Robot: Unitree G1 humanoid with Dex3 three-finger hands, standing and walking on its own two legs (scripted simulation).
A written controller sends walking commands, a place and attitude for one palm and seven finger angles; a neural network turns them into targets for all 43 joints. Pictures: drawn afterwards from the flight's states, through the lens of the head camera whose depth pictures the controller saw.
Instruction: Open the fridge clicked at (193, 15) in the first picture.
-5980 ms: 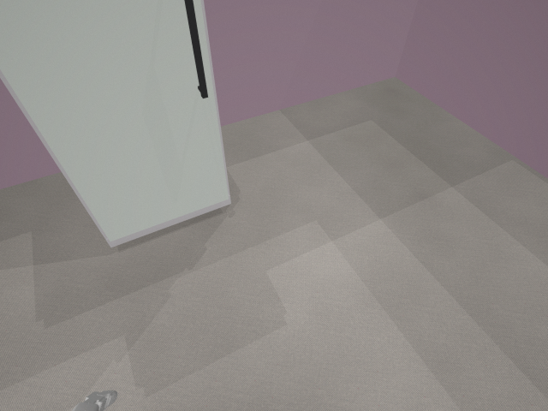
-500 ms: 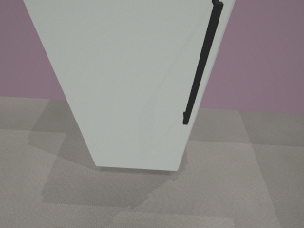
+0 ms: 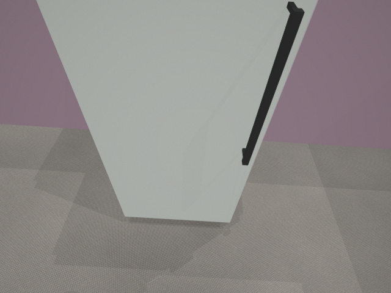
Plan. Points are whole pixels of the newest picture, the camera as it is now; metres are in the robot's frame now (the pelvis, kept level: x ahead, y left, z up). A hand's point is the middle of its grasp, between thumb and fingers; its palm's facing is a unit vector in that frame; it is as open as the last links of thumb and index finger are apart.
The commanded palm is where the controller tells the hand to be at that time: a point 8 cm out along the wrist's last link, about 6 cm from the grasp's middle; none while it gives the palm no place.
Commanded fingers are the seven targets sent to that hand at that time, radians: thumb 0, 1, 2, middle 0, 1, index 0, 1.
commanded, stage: come to a stop and stand still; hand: right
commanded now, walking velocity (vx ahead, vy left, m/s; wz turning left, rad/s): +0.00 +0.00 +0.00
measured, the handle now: (262, 103) +0.53 -0.13 +0.11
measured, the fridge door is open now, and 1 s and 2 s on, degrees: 0 0 0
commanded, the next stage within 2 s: look again from close up in 0.24 s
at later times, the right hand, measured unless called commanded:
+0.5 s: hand out of the picture +0.06 -0.20 -0.16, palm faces +0.00 +0.96 -0.28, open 7.4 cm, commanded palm none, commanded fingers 0.00 -0.90 -0.90 0.20 0.30 0.20 0.30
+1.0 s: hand out of the picture +0.05 -0.20 -0.16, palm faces +0.00 +0.97 -0.26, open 7.4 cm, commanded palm none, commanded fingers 0.00 -0.90 -0.90 0.20 0.30 0.20 0.30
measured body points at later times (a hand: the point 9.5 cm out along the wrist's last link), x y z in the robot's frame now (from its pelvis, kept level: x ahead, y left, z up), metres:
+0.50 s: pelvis +0.01 +0.01 +0.00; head +0.02 +0.02 +0.45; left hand +0.05 +0.26 -0.15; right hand +0.06 -0.25 -0.14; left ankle +0.01 +0.12 -0.74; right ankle -0.03 -0.12 -0.74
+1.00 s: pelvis +0.00 +0.01 +0.00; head +0.02 +0.01 +0.45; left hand +0.04 +0.26 -0.15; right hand +0.05 -0.25 -0.14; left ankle +0.01 +0.12 -0.74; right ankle -0.03 -0.12 -0.74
